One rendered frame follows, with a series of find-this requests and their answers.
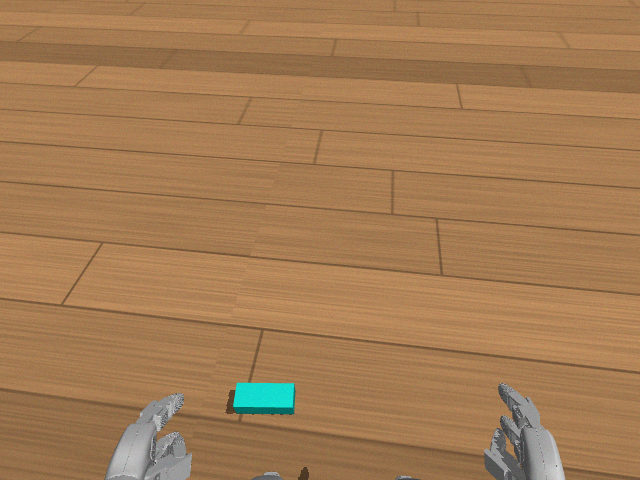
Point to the left robot hand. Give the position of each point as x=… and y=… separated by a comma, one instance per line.
x=137, y=453

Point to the right robot hand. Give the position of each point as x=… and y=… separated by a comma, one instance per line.
x=534, y=446

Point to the carton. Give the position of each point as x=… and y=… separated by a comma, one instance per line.
x=264, y=398

